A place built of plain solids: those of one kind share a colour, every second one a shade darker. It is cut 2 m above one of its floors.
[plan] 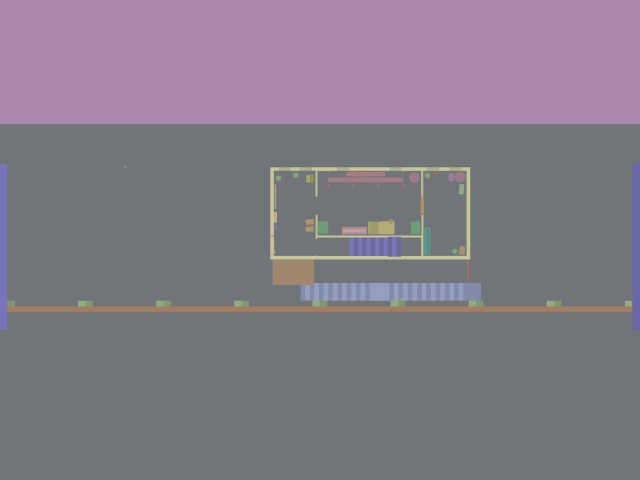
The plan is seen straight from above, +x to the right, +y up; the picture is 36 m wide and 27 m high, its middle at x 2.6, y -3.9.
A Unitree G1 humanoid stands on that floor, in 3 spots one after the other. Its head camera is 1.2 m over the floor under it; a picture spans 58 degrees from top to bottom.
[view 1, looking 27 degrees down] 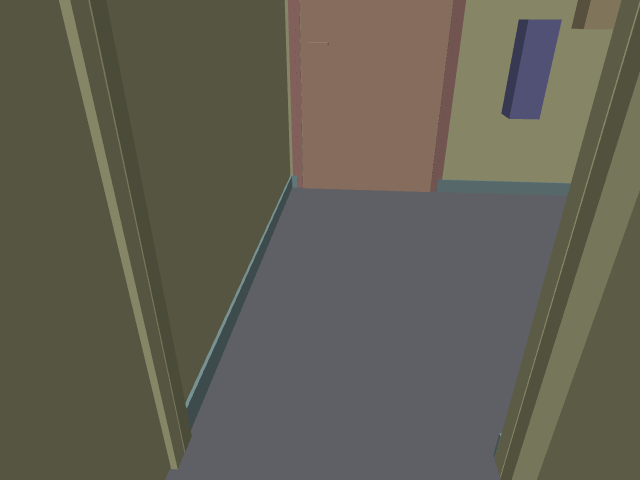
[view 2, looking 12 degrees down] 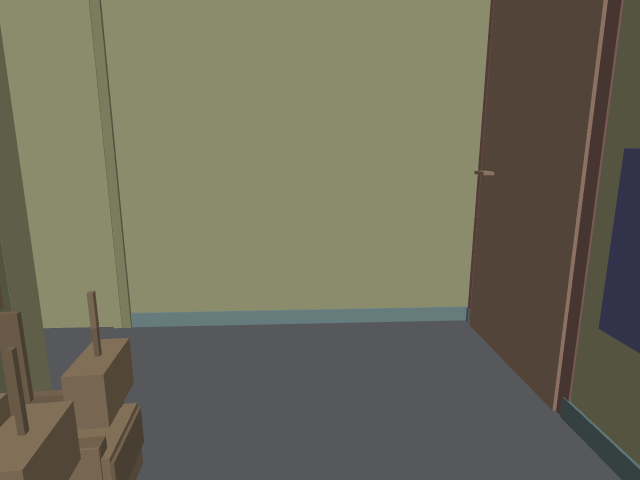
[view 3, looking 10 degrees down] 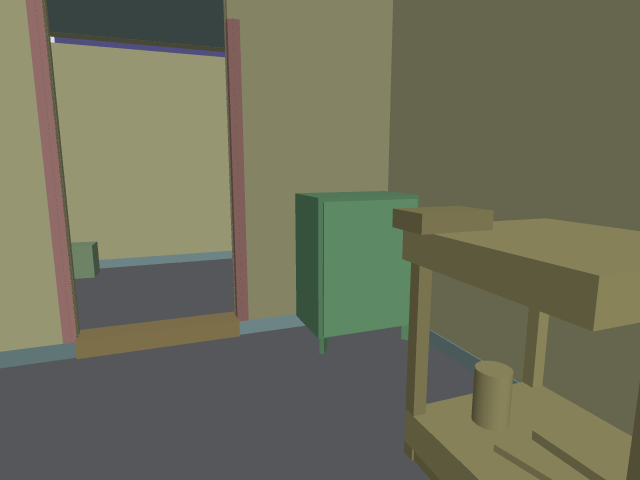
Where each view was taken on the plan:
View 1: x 3.26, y -4.28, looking -175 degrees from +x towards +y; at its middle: ground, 2.64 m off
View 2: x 1.20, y -1.95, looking -93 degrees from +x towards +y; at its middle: wall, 2.92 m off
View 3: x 5.35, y -1.95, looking -21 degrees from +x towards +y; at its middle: tool_cabinet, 2.61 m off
